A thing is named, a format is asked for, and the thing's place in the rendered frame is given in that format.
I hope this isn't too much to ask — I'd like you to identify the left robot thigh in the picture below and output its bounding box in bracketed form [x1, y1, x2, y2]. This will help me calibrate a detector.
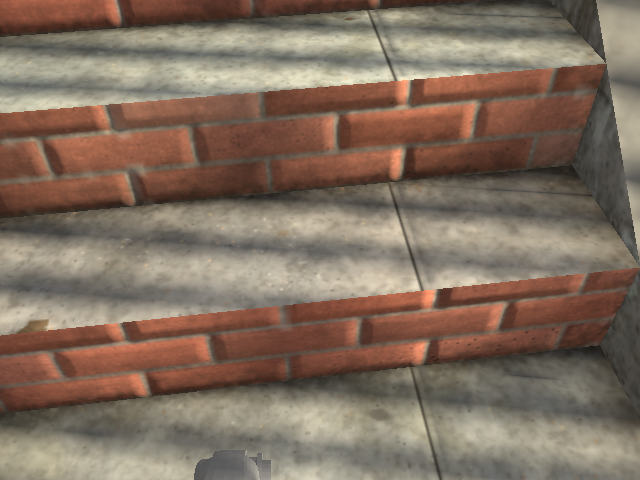
[195, 450, 271, 480]

